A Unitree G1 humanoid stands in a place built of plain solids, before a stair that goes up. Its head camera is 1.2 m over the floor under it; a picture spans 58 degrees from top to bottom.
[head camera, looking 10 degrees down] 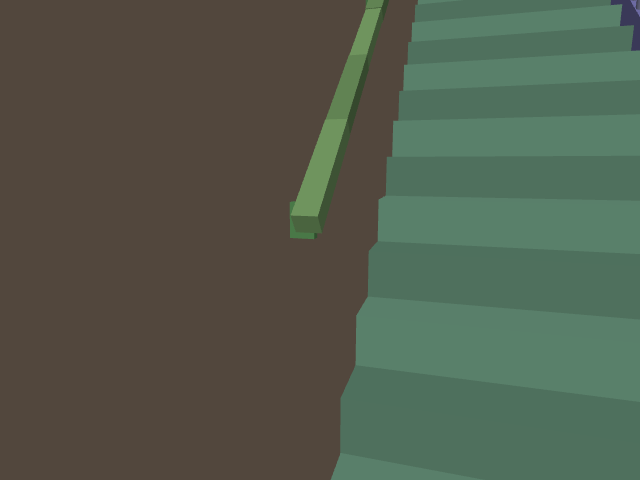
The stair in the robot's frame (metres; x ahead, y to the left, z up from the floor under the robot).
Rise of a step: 0.18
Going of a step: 0.22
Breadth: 1.20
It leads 16 degrees to the right of straight ahead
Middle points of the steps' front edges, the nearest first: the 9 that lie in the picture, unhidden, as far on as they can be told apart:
1.00 -0.64 0.53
1.21 -0.70 0.70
1.41 -0.76 0.88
1.62 -0.82 1.06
1.83 -0.88 1.23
2.04 -0.94 1.41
2.25 -1.00 1.58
2.46 -1.06 1.76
2.67 -1.12 1.94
